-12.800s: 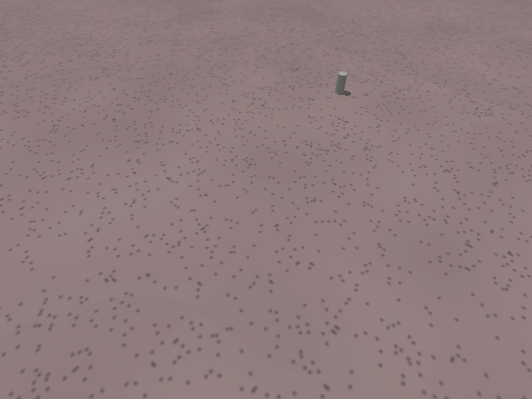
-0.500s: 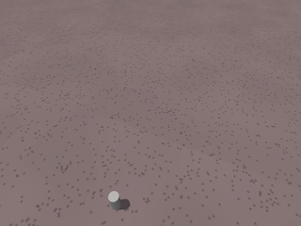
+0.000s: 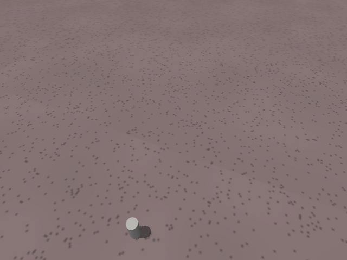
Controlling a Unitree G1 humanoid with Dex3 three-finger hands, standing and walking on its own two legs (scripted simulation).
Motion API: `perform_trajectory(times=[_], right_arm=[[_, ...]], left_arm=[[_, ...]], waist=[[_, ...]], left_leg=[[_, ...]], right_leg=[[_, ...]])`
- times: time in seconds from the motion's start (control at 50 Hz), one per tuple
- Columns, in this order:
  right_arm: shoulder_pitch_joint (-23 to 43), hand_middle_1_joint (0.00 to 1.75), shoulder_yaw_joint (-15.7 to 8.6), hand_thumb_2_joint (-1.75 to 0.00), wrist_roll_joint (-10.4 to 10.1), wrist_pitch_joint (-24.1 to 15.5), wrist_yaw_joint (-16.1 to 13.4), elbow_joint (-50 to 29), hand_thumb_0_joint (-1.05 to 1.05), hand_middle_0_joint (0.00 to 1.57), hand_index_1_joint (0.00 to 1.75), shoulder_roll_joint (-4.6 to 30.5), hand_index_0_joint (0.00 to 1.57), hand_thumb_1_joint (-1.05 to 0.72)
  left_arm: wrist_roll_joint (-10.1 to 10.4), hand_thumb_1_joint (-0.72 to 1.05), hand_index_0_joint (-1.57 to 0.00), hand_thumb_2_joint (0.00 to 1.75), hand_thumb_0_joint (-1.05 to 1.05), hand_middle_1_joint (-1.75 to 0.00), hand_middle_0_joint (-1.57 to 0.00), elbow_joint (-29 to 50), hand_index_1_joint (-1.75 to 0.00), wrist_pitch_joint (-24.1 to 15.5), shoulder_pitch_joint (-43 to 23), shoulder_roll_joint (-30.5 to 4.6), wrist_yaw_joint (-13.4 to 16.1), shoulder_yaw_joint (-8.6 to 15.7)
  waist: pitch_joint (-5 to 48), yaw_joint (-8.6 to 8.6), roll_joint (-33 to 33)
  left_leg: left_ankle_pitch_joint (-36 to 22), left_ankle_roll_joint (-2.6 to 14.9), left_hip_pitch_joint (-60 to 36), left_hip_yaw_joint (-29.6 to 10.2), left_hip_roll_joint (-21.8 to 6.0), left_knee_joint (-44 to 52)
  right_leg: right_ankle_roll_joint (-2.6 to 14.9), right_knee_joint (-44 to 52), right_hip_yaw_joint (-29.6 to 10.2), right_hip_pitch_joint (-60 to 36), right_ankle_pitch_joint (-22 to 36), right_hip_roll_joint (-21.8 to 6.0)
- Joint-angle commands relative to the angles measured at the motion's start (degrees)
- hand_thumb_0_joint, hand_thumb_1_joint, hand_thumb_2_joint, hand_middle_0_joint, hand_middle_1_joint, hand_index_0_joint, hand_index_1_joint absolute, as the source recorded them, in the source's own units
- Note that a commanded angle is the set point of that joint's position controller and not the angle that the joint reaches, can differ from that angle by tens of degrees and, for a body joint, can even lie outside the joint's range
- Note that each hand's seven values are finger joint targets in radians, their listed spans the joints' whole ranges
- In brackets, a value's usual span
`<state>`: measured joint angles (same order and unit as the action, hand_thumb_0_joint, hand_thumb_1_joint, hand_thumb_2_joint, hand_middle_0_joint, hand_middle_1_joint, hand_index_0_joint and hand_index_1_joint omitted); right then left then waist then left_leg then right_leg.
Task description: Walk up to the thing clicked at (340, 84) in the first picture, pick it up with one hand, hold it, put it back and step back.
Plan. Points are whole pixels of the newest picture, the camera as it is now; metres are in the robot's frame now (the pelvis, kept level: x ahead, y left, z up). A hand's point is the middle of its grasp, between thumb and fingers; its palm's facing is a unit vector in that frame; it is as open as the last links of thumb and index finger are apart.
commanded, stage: stand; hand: left
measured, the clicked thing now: (133, 228) +0.44 +0.22 -0.71
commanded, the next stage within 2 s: none
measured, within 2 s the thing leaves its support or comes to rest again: neither
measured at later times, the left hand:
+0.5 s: hand out of the picture +0.09 +0.25 -0.16, palm faces -0.02 -0.94 -0.34, open 7.4 cm
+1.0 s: hand out of the picture +0.11 +0.24 -0.15, palm faces -0.02 -0.94 -0.34, open 7.4 cm
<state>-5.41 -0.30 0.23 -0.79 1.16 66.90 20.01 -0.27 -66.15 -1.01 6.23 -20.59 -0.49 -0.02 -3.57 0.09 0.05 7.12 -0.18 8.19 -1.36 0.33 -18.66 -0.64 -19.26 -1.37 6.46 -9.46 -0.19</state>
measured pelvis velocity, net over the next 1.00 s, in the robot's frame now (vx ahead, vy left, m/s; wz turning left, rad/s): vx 0.02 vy -0.01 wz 0.00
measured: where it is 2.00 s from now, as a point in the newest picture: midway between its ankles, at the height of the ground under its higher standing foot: outside the picture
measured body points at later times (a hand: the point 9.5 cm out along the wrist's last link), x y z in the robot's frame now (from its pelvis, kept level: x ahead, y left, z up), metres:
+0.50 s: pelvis +0.01 -0.01 +0.00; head +0.02 -0.01 +0.45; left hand +0.09 +0.29 -0.13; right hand +0.08 -0.31 -0.13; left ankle +0.04 +0.12 -0.75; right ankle +0.02 -0.13 -0.75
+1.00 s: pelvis +0.02 -0.01 +0.00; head +0.03 -0.01 +0.45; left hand +0.11 +0.29 -0.13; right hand +0.10 -0.31 -0.13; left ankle +0.04 +0.12 -0.75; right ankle +0.02 -0.13 -0.75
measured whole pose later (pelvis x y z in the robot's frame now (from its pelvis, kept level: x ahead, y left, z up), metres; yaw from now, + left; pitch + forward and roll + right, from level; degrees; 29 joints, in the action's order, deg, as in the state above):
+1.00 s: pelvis +0.02 -0.01 +0.00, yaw +0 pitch -2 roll +0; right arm -5.1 0.4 0.3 -0.7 0.7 65.6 20.3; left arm -0.4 -64.3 -1.0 5.9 -20.1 -0.2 0.0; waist -2.6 0.1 -0.3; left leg 8.8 -0.9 7.1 -1.5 -0.6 -18.2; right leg 0.1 -17.8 -1.3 5.0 -10.5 0.7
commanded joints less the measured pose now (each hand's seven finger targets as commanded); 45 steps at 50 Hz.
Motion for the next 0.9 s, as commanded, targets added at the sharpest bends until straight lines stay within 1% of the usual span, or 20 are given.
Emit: perform_trajectory(times=[0.0, 0.04, 0.1, 0.12, 0.16, 0.18, 0.2, 0.26, 0.34, 0.4, 0.44, 0.48, 0.5, 0.54, 0.58, 0.66, 0.76, 0.82, 0.86, 0.88], right_arm=[[4.1, 0.3, -2.3, -0.9, 0.1, -1.0, -1.0, -3.8, 0.0, 0.2, 0.3, 12.5, 0.2, -0.9], [3.1, 0.3, -2.1, -0.9, 0.2, -1.0, -1.0, -3.7, 0.0, 0.2, 0.3, 12.4, 0.2, -0.9], [3.1, 0.3, -2.1, -0.9, 0.0, -0.9, -1.0, -3.8, 0.0, 0.2, 0.3, 12.5, 0.2, -0.9], [3.4, 0.3, -2.1, -0.9, 0.2, -1.0, -0.9, -3.9, 0.0, 0.2, 0.3, 12.5, 0.2, -0.9], [2.6, 0.3, -2.0, -0.9, 0.2, -0.8, -0.9, -3.9, 0.0, 0.2, 0.3, 12.3, 0.2, -0.9], [3.0, 0.3, -2.0, -0.9, 0.1, -0.8, -0.9, -3.9, 0.0, 0.2, 0.3, 12.1, 0.2, -0.9], [2.9, 0.3, -2.2, -0.9, 0.2, -0.8, -0.9, -4.2, 0.0, 0.2, 0.3, 12.2, 0.2, -0.9], [2.7, 0.3, -2.0, -0.9, 0.3, -1.0, -1.0, -4.1, 0.0, 0.2, 0.3, 12.3, 0.2, -0.9], [2.7, 0.3, -1.8, -0.9, 0.2, -1.1, -1.1, -4.1, 0.0, 0.2, 0.3, 12.2, 0.2, -0.9], [3.2, 0.3, -1.7, -0.9, 0.2, -1.2, -1.2, -4.3, 0.0, 0.2, 0.3, 12.4, 0.2, -0.9], [2.6, 0.3, -1.7, -0.9, 0.1, -1.1, -1.3, -4.1, 0.0, 0.2, 0.3, 12.4, 0.2, -0.9], [2.8, 0.3, -1.7, -0.9, 0.2, -1.1, -1.3, -4.1, 0.0, 0.2, 0.3, 13.0, 0.2, -0.9], [2.8, 0.3, -1.7, -0.9, 0.2, -1.2, -1.3, -4.1, 0.0, 0.2, 0.3, 12.7, 0.2, -0.9], [2.9, 0.3, -1.6, -0.9, 0.1, -1.1, -1.3, -4.0, 0.0, 0.2, 0.3, 12.5, 0.2, -0.9], [2.5, 0.3, -1.7, -0.9, 0.0, -1.1, -1.4, -4.0, 0.0, 0.2, 0.3, 12.5, 0.2, -0.9], [2.8, 0.3, -1.6, -0.9, 0.1, -1.0, -1.4, -4.0, 0.0, 0.2, 0.3, 12.7, 0.2, -0.9], [2.8, 0.3, -1.6, -0.9, 0.1, -1.1, -1.5, -4.6, 0.0, 0.2, 0.3, 12.3, 0.2, -0.9], [2.8, 0.3, -1.6, -0.9, 0.2, -0.9, -1.5, -4.4, 0.0, 0.2, 0.3, 12.3, 0.2, -0.9], [3.4, 0.3, -1.6, -0.9, 0.1, -0.8, -1.5, -4.5, 0.0, 0.2, 0.3, 12.7, 0.2, -0.9], [3.0, 0.3, -1.6, -0.9, 0.2, -0.9, -1.5, -4.6, 0.0, 0.2, 0.3, 12.3, 0.2, -0.9]], left_arm=[[0.0, 0.9, -0.2, 0.9, 0.0, -0.3, -0.2, 3.5, -0.3, -1.1, -2.8, -12.3, 0.7, 1.8], [0.0, 0.9, -0.2, 0.9, 0.0, -0.3, -0.2, 3.7, -0.3, -1.1, -2.9, -12.6, 0.6, 2.0], [0.1, 0.9, -0.2, 0.9, 0.0, -0.3, -0.2, 3.6, -0.3, -1.0, -2.3, -12.2, 0.6, 1.9], [0.0, 0.9, -0.2, 0.9, 0.0, -0.3, -0.2, 3.7, -0.3, -1.1, -2.0, -12.4, 0.6, 2.0], [-0.1, 0.9, -0.2, 0.9, 0.0, -0.3, -0.2, 3.9, -0.3, -1.2, -2.7, -12.4, 0.6, 2.1], [-0.2, 0.9, -0.2, 0.9, 0.0, -0.3, -0.2, 3.9, -0.3, -1.1, -2.4, -12.5, 0.6, 2.0], [-0.2, 0.9, -0.2, 0.9, 0.0, -0.3, -0.2, 4.2, -0.3, -1.2, -2.5, -12.6, 0.7, 2.0], [0.0, 0.9, -0.2, 0.9, 0.0, -0.3, -0.2, 4.7, -0.3, -1.3, -3.0, -12.4, 0.7, 2.1], [0.0, 0.9, -0.2, 0.9, 0.0, -0.3, -0.2, 4.3, -0.3, -1.1, -2.1, -12.1, 0.6, 2.1], [0.0, 0.9, -0.2, 0.9, 0.0, -0.3, -0.2, 4.6, -0.3, -1.1, -2.2, -12.2, 0.6, 2.1], [-0.1, 0.9, -0.2, 0.9, 0.0, -0.3, -0.2, 4.6, -0.3, -1.0, -2.4, -12.2, 0.6, 2.1], [-0.1, 0.9, -0.2, 0.9, 0.0, -0.3, -0.2, 4.7, -0.3, -0.9, -2.3, -11.8, 0.6, 2.0], [-0.1, 0.9, -0.2, 0.9, 0.0, -0.3, -0.2, 4.8, -0.3, -1.0, -2.6, -12.2, 0.7, 2.1], [0.0, 0.9, -0.2, 0.9, 0.0, -0.3, -0.2, 4.6, -0.3, -1.0, -2.1, -11.9, 0.7, 2.0], [-0.1, 0.9, -0.2, 0.9, 0.0, -0.3, -0.2, 4.7, -0.3, -1.0, -2.2, -12.3, 0.8, 2.1], [0.0, 0.9, -0.2, 0.9, 0.0, -0.3, -0.2, 4.7, -0.3, -0.9, -2.3, -11.7, 0.8, 2.0], [0.0, 0.9, -0.2, 0.9, 0.0, -0.3, -0.2, 5.1, -0.3, -1.1, -2.8, -12.2, 1.0, 2.2], [0.0, 0.9, -0.2, 0.9, 0.0, -0.3, -0.2, 5.1, -0.3, -1.0, -3.2, -12.3, 1.0, 2.2], [0.0, 0.9, -0.2, 0.9, 0.0, -0.3, -0.2, 4.9, -0.3, -0.9, -2.2, -11.9, 1.0, 2.1], [-0.1, 0.9, -0.2, 0.9, 0.0, -0.3, -0.2, 4.9, -0.3, -1.0, -2.6, -12.5, 1.0, 2.3]], waist=[[3.3, 0.17, -0.1], [3.3, 0.49, 0.0], [2.4, 0.37, -0.6], [3.2, 0.17, -0.6], [2.6, 0.63, 0.3], [1.8, 0.32, 1.1], [3.3, 0.62, 1.2], [4.3, 0.61, -0.4], [4.2, 0.2, -0.5], [5.0, -0.01, -0.4], [4.2, 0.22, 0.2], [4.9, 0.12, -0.8], [5.9, 0.19, -0.5], [5.3, -0.05, -0.1], [6.2, 0.3, 0.5], [4.3, 0.25, -0.4], [6.2, 0.51, 0.3], [4.7, 0.58, 0.2], [4.7, -0.04, -0.8], [5.4, 0.28, -0.1]], left_leg=[[3.2, 1.19, -1.5, -6.2, -6.8, 3.5], [3.1, 1.26, -0.7, -6.3, -6.9, 3.8], [5.5, 1.16, 0.0, -6.5, -6.8, 4.1], [4.5, 1.33, -0.7, -6.4, -6.9, 3.8], [5.0, 1.25, 0.4, -6.2, -6.5, 3.5], [5.6, 1.27, -0.4, -6.1, -6.3, 2.9], [2.8, 1.4, -1.5, -5.8, -6.3, 2.0], [0.0, 1.2, -1.5, -5.7, -6.6, 2.2], [0.7, 1.09, -0.3, -6.2, -7.0, 3.2], [-2.2, 1.1, -1.6, -5.7, -7.0, 2.6], [-0.7, 1.13, -1.6, -6.0, -7.2, 2.9], [-1.8, 1.13, -1.6, -5.8, -7.2, 2.6], [-4.6, 1.02, -2.4, -5.6, -7.3, 2.4], [-4.7, 0.94, -2.3, -5.5, -7.2, 2.1], [-6.3, 1.08, -3.3, -5.2, -7.3, 1.8], [-4.0, 0.92, -2.9, -5.2, -7.2, 2.4], [-8.4, 0.95, -4.1, -4.8, -7.5, 1.8], [-5.6, 0.9, -2.9, -4.9, -7.4, 2.2], [-4.7, 1.02, -3.3, -5.1, -7.5, 2.4], [-5.7, 0.98, -3.4, -4.9, -7.5, 2.3]], right_leg=[[1.78, 4.8, -5.8, 3.5, -3.2, -6.6], [1.82, 4.4, -5.6, 2.7, -2.5, -6.5], [1.81, 4.8, -5.8, 3.7, -5.0, -6.4], [1.81, 4.6, -5.7, 3.4, -3.7, -6.4], [1.68, 5.2, -6.0, 3.5, -5.6, -6.6], [1.72, 6.1, -6.6, 5.2, -7.8, -6.7], [1.79, 6.3, -6.9, 4.1, -6.0, -7.2], [1.88, 5.3, -6.4, 2.6, -1.4, -7.0], [1.67, 4.2, -5.5, 1.3, -0.3, -6.6], [1.78, 4.0, -5.5, 1.1, 2.0, -6.8], [1.74, 4.2, -5.3, 1.9, 0.5, -6.6], [1.67, 4.2, -5.3, 1.1, 2.0, -6.7], [1.74, 3.6, -5.3, 0.1, 4.7, -6.9], [1.6, 4.0, -5.2, 0.4, 4.6, -6.8], [1.55, 3.7, -5.2, 0.0, 6.9, -6.9], [1.45, 4.6, -5.2, 1.2, 4.3, -6.7], [1.52, 3.7, -4.9, -0.6, 9.2, -6.9], [1.51, 4.4, -5.1, -0.3, 6.1, -7.0], [1.36, 4.8, -5.1, 0.2, 5.4, -6.8], [1.55, 4.5, -5.2, -0.7, 6.3, -6.9]])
